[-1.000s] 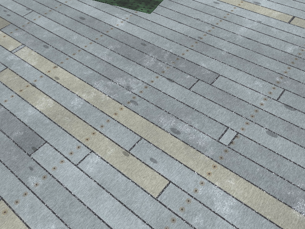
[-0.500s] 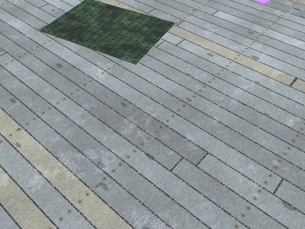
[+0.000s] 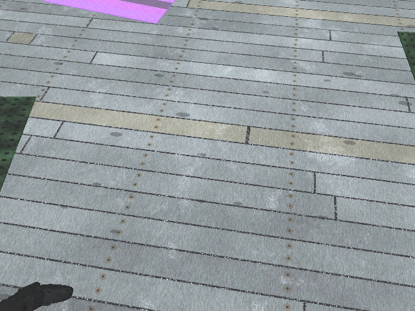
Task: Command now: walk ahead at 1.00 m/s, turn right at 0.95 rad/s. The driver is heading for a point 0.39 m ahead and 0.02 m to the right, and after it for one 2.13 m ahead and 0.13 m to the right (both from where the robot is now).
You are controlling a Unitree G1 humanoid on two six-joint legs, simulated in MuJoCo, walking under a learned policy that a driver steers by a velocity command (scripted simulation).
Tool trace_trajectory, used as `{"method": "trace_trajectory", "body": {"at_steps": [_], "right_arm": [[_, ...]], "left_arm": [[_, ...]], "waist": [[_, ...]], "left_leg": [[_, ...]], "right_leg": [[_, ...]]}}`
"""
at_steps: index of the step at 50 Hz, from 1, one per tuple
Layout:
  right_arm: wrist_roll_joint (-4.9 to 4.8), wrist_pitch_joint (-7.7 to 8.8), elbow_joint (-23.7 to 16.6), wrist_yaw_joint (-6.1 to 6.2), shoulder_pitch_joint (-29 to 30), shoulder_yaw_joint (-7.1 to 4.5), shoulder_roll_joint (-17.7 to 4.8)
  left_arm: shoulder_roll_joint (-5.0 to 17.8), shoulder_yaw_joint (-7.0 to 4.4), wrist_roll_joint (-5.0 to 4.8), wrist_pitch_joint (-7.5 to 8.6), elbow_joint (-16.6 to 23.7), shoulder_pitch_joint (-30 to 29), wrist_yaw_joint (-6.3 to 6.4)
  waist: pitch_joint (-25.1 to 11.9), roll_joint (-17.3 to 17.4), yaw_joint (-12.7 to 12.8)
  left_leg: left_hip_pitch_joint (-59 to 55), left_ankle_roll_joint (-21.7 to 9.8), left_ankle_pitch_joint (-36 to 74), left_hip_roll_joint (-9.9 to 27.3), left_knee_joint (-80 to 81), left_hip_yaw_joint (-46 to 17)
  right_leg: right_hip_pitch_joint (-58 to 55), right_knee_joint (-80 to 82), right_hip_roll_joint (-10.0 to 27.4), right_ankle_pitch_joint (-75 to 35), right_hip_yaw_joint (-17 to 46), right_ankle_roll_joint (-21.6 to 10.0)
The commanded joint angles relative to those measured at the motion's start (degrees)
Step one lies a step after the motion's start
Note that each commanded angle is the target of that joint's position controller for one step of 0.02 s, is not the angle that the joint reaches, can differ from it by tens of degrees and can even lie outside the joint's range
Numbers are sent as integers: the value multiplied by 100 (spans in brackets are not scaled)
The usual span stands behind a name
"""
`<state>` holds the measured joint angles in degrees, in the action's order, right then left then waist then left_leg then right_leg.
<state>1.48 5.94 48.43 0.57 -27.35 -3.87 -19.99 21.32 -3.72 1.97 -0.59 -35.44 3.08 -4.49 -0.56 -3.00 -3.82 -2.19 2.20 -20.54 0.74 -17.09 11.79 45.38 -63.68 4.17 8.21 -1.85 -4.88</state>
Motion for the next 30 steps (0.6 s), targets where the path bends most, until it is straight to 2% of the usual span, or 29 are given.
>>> {"method": "trace_trajectory", "body": {"at_steps": [1,2,3,4,5,6,7,8,9,10,11,12,13,14,15,16,17,18,19,20,21,23,24,25,26,27,28,29,30], "right_arm": [[-21,190,-436,-27,917,37,-282],[-2,170,-391,-10,798,35,-309],[-16,184,-384,-7,612,-14,-653],[-26,126,-371,21,542,-72,-823],[-23,34,-389,43,592,-127,-1005],[14,-96,-496,61,849,-186,-1160],[50,-183,-600,62,1021,-189,-1141],[60,-177,-681,-54,899,-76,-599],[5,-147,-1242,-59,171,46,-240],[10,-28,-1430,-17,816,43,-588],[-28,42,-1475,-8,1037,103,-525],[34,41,-1422,24,1169,147,-421],[117,-65,-1317,49,1095,160,-355],[-157,112,-1514,131,1323,-17,-663],[-160,105,-1449,173,1228,-67,-737],[-100,92,-1468,173,1328,-62,-620],[-45,109,-1572,172,1671,6,-326],[32,121,-1677,185,2053,107,10],[-1,157,-1711,127,2127,186,206],[-19,193,-1690,43,2261,188,254],[-59,221,-1659,-48,2364,158,241],[-86,223,-1736,-153,2694,139,230],[-85,221,-1727,-184,2648,81,100],[-90,225,-1636,-202,2378,-9,-67],[-100,239,-1440,-221,1863,-71,-157],[-103,251,-1199,-227,994,-124,-285],[44,210,-1260,-181,749,-105,-527],[30,133,-1333,-189,961,-124,-599],[-59,10,-1626,-132,1378,-180,-535]], "left_arm": [[-194,211,-4,40,512,-433,-166],[-146,200,-87,35,348,-384,-163],[-217,224,-59,64,460,-363,-159],[-67,186,-51,73,366,-128,-122],[72,119,-25,104,226,402,-65],[335,-19,-59,124,-87,1427,11],[613,-197,-49,142,-538,2755,127],[945,-352,-117,94,-625,2461,291],[1772,-483,105,-13,-220,1797,328],[1603,-535,-42,-17,-41,2040,370],[1407,-487,-91,29,-201,1910,447],[1110,-409,-125,89,-318,1744,491],[891,-333,-169,135,-299,1466,504],[652,-287,-316,409,228,914,390],[605,-261,-368,514,169,624,347],[430,-224,-431,543,104,523,381],[367,-205,-468,521,50,483,460],[361,-211,-419,460,-44,658,556],[356,-230,-385,353,-131,821,659],[252,-231,-390,258,-252,1145,741],[150,-195,-362,198,-416,1542,782],[40,-145,-321,169,-617,1896,804],[-42,-116,-282,180,-626,1805,810],[-45,-113,-217,198,-587,1630,806],[-29,-125,-155,221,-526,1399,793],[-64,-105,-64,252,-394,1104,754],[-237,-61,-40,245,-337,1761,708],[-15,-12,-125,284,-313,2623,555],[365,-76,-233,215,-242,1835,513]], "waist": [[823,497,511],[580,406,417],[639,689,566],[475,767,744],[158,883,1094],[-394,950,1611],[-987,720,2130],[-643,-440,1611],[-1332,-1496,724],[-1920,-267,1170],[-1142,181,889],[-351,677,590],[8,904,330],[-345,856,271],[-320,975,25],[-176,978,-34],[29,992,9],[27,940,212],[-122,512,312],[-347,328,570],[-559,254,760],[-500,-73,945],[-436,-243,841],[-483,-339,604],[-622,-323,281],[-975,-141,-182],[-1646,1570,18],[-2541,1697,384],[-2154,1068,71]], "left_leg": [[1105,-462,3083,1044,1200,185],[891,-416,4532,772,1044,459],[746,-392,6033,1073,553,452],[329,-355,7295,1175,58,454],[209,-363,7748,1300,-739,414],[339,-424,7932,1402,-1947,311],[1079,-434,7235,1373,-3803,232],[2517,-194,1614,361,-5929,203],[4673,157,-1203,-371,-8236,-488],[5077,95,-620,-167,-8194,-1539],[5044,56,-366,67,-7624,-1643],[4790,66,-307,286,-6936,-1590],[4341,89,-319,438,-6543,-1555],[3961,217,-453,159,-6555,-2059],[3812,296,-445,369,-6018,-2072],[3681,313,-357,483,-5179,-1972],[3507,316,-155,425,-4356,-1701],[3344,314,490,208,-3765,-1388],[2765,285,1290,-26,-2875,-1184],[2282,279,2367,-299,-2190,-1005],[2016,238,3247,-478,-1767,-939],[1963,81,3807,-528,-1322,-1001],[1982,-30,3723,-467,-1164,-1110],[1812,-162,3601,-510,-1010,-1102],[1358,-287,3783,-559,-798,-1046],[570,-526,4618,-186,-810,-1423],[-1258,-1953,6997,1551,-1269,-3726],[-1892,-2693,5966,2405,-892,-5662],[-1392,-2466,3909,2046,-690,-5579]], "right_leg": [[-794,1336,7,-937,-381,-155],[-1355,1470,-415,-1032,-786,-282],[-1611,1727,-452,-885,-833,-397],[-1807,1799,-676,-586,-982,-506],[-2399,1909,-812,-388,-929,-626],[-3462,1896,-992,-82,-832,-750],[-5099,2268,-1114,41,-459,-925],[-5766,2806,-680,26,573,-1049],[-7177,3391,970,-1309,3889,-2140],[-7225,4127,1095,-1412,4663,-2283],[-6366,4329,1033,-1958,4265,-2080],[-5293,4325,755,-2659,3639,-1853],[-4430,4348,470,-3360,2998,-1615],[-3918,4546,474,-3160,3585,-1892],[-3652,4547,466,-3332,3210,-1810],[-3249,4528,257,-3346,2725,-1604],[-2737,4459,-67,-3560,2263,-1365],[-2495,4347,-391,-4152,1889,-1184],[-2162,4100,-669,-4323,1540,-987],[-2137,3905,-893,-3797,1379,-655],[-2353,3854,-908,-3055,1365,-422],[-2770,3852,-667,-2434,1632,-296],[-3019,3605,-566,-2341,1720,-232],[-3261,3179,-496,-2701,1674,-117],[-3368,2522,-492,-3244,1444,66],[-3216,1215,-651,-2834,1151,301],[-1560,-1456,-1419,1811,836,893],[-814,-2258,-1242,2950,1299,984],[-514,-2743,-1001,2504,1379,992]]}}
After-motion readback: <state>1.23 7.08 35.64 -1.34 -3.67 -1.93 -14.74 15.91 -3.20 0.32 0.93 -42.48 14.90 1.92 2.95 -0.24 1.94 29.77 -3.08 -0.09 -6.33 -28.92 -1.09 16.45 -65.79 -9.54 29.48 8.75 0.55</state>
